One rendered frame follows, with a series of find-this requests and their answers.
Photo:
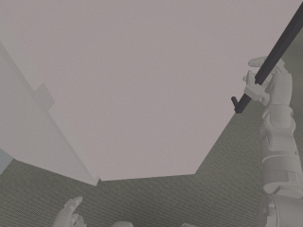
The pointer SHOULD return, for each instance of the robot right forearm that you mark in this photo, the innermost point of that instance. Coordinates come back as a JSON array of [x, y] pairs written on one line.
[[282, 169]]

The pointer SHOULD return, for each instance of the robot right upper arm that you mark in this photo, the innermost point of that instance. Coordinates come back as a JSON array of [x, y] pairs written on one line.
[[280, 211]]

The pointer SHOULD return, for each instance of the robot right hand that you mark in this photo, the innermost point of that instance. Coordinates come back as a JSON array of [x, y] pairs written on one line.
[[279, 85]]

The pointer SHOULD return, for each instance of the fridge door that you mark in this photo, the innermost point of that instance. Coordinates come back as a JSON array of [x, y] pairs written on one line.
[[146, 85]]

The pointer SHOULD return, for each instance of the handle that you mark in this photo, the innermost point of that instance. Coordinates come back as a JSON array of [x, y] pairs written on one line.
[[278, 50]]

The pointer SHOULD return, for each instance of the robot left hand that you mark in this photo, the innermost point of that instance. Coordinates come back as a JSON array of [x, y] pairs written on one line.
[[65, 217]]

